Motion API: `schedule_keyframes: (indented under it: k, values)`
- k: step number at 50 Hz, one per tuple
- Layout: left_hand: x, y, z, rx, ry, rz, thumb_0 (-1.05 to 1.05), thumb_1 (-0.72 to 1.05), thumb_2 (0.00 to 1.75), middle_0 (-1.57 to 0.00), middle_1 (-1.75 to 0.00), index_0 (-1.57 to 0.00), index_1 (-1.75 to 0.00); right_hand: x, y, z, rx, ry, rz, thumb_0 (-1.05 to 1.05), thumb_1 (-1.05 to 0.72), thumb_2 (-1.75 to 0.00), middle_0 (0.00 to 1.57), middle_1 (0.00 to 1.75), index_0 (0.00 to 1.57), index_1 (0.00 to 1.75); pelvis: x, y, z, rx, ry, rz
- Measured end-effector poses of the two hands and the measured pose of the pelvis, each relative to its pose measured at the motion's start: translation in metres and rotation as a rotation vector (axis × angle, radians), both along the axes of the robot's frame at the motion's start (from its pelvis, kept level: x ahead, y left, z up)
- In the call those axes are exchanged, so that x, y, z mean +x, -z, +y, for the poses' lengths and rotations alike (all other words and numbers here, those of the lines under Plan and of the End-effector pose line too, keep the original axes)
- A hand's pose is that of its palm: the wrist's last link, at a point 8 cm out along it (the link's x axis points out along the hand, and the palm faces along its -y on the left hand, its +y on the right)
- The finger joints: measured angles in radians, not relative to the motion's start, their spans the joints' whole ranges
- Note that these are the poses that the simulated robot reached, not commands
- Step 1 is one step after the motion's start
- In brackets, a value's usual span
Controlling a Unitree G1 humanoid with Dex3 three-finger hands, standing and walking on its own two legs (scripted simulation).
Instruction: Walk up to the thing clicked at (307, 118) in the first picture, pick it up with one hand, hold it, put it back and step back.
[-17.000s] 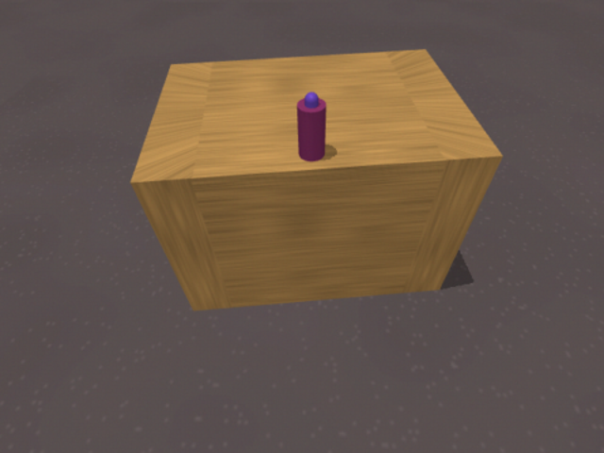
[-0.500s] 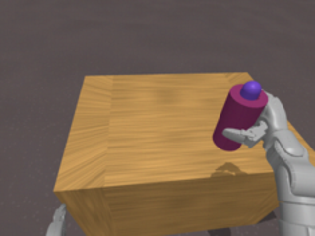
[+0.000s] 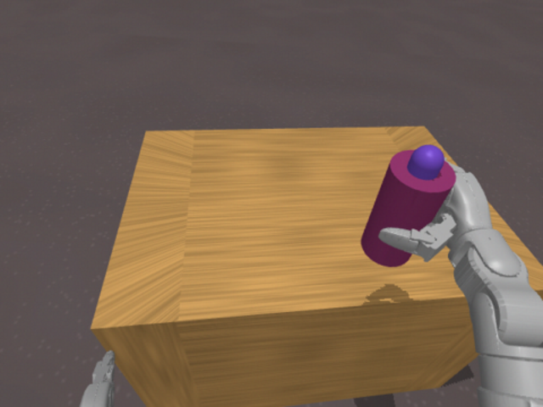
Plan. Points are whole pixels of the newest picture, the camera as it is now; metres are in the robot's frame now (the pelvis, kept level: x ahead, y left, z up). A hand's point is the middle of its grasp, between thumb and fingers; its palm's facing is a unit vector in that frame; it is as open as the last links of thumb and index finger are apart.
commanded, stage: hold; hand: right
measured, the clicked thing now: (405, 204) +0.30 -0.14 +0.20
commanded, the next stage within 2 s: crouch in 1.28 s
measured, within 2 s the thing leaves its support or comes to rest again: neither
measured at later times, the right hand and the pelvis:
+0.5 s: hand (399, 208) +0.31 -0.14 +0.19, palm faces -0.01 +1.00 -0.04, open 10.4 cm; pelvis +0.00 +0.01 +0.00, yaw +0 degrees
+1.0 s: hand (403, 206) +0.32 -0.15 +0.18, palm faces +0.02 +1.00 -0.03, open 10.4 cm; pelvis +0.00 +0.01 +0.00, yaw +0 degrees
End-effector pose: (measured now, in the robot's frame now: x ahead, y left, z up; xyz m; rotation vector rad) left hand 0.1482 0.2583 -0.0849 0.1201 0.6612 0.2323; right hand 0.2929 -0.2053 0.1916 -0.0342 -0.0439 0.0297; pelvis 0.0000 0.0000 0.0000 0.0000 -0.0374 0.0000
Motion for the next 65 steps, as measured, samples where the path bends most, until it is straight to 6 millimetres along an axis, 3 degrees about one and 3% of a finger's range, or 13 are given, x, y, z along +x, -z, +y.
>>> schedule_keyframes:
  k: [8,22,32,41,47,52,59,65]
  values:
    - [0.003,-0.004,0.003,0.007,-0.002,-0.023,-0.01,-0.53,0.05,-0.04,-0.04,-0.05,-0.04,0.002,0.008,0.003,0.008,0.018,0.021,-0.01,0.59,-1.04,0.79,1.16,0.81,1.16,-0.001,0.0,0.002,-0.003,-0.001,0.002]
    - [0.004,0.001,0.002,-0.005,0.005,-0.002,-0.01,-0.53,0.05,-0.04,-0.04,-0.04,-0.04,-0.002,0.004,0.009,-0.006,0.015,0.004,-0.01,0.59,-1.04,0.79,1.17,0.81,1.16,0.0,0.0,0.005,-0.002,0.002,0.0]
    - [0.003,-0.005,0.004,0.001,0.008,-0.026,-0.01,-0.53,0.06,-0.04,-0.04,-0.04,-0.04,-0.003,0.005,0.001,0.003,0.045,-0.002,-0.01,0.59,-1.04,0.79,1.16,0.81,1.16,-0.001,0.0,0.007,-0.004,0.003,0.0]
    - [0.0,-0.002,0.01,0.018,-0.006,-0.009,-0.01,-0.53,0.06,-0.04,-0.04,-0.04,-0.04,-0.002,0.0,0.015,0.001,0.004,-0.019,-0.01,0.59,-1.03,0.8,1.16,0.81,1.16,-0.002,0.0,0.005,-0.003,0.004,-0.002]
    - [0.002,-0.003,0.008,0.007,-0.008,-0.013,-0.01,-0.53,0.06,-0.04,-0.04,-0.04,-0.04,0.005,0.005,0.007,0.0,0.036,0.016,-0.01,0.59,-1.03,0.8,1.16,0.81,1.16,-0.002,0.0,0.005,-0.004,-0.002,0.003]
    - [0.0,-0.003,0.003,-0.002,0.003,-0.011,-0.01,-0.53,0.06,-0.04,-0.04,-0.04,-0.04,-0.002,0.006,0.001,0.002,0.046,0.009,-0.01,0.58,-1.03,0.79,1.16,0.81,1.16,0.0,0.0,0.005,-0.004,-0.002,0.003]
    - [0.004,-0.002,-0.003,0.002,0.019,-0.009,-0.01,-0.54,0.06,-0.04,-0.04,-0.04,-0.04,-0.006,0.006,0.009,0.004,0.027,-0.006,-0.01,0.58,-1.03,0.79,1.16,0.81,1.16,-0.001,0.0,0.003,-0.002,0.003,-0.002]
    - [0.006,-0.006,0.001,0.007,0.005,-0.035,-0.01,-0.53,0.05,-0.05,-0.04,-0.05,-0.04,0.002,0.004,0.008,-0.002,0.028,-0.001,-0.01,0.59,-1.03,0.79,1.16,0.81,1.16,-0.001,0.0,0.003,-0.002,0.001,0.0]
